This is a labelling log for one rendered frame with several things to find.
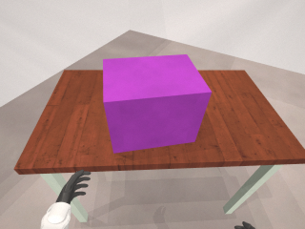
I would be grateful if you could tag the robot left forearm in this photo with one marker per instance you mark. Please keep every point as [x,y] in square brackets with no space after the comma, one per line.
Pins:
[58,216]

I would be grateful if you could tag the table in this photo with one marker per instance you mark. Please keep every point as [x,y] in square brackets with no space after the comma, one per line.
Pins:
[239,128]

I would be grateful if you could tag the robot left hand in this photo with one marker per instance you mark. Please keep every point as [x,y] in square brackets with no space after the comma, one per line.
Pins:
[68,192]

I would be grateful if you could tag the carton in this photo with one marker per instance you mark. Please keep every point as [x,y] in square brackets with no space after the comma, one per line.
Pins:
[153,101]

